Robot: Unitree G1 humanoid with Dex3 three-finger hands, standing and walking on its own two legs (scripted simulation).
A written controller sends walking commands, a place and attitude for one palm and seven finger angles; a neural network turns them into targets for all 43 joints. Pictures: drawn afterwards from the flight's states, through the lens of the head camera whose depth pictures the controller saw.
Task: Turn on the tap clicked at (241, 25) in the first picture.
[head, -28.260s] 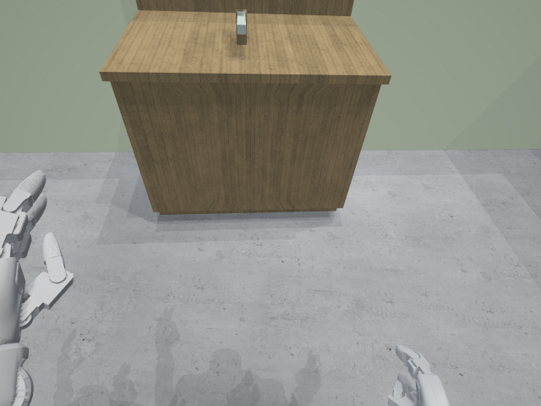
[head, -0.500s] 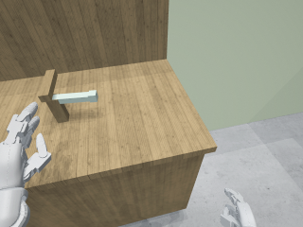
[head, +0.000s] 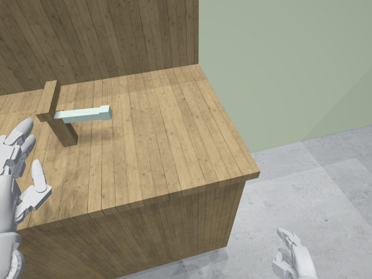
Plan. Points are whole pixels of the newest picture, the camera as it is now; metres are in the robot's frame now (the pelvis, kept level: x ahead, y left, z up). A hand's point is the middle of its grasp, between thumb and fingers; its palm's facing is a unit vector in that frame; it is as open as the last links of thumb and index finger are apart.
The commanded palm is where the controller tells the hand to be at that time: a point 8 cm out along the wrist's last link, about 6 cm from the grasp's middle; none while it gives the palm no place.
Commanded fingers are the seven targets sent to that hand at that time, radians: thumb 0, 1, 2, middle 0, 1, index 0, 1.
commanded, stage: step back with the hand held close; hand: left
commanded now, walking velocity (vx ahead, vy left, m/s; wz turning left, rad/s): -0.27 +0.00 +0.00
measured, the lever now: (105, 112) +0.48 +0.27 +0.09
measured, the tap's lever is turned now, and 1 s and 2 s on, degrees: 83 83 83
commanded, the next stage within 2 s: stop stepping back and stand still in 1.56 s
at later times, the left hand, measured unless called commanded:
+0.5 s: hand (22, 235) +0.14 +0.26 +0.15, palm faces +0.37 -0.81 -0.45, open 7.4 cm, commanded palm +0.09 +0.30 +0.17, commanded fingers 0.00 0.90 0.90 -0.20 -0.30 -0.20 -0.30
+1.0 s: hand out of the picture +0.11 +0.27 +0.15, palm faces +0.42 -0.78 -0.46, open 7.4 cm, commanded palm +0.05 +0.31 +0.17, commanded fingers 0.00 0.90 0.90 -0.20 -0.30 -0.20 -0.30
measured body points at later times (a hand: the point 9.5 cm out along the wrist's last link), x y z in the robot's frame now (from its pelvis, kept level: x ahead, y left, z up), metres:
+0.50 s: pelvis -0.07 +0.02 -0.01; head -0.04 +0.01 +0.44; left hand +0.12 +0.30 +0.17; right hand +0.11 -0.22 -0.10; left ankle -0.02 +0.13 -0.74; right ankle +0.03 -0.10 -0.74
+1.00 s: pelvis -0.10 +0.02 -0.02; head -0.07 +0.03 +0.42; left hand +0.08 +0.31 +0.18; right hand +0.08 -0.21 -0.11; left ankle -0.02 +0.13 -0.74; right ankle +0.02 -0.09 -0.74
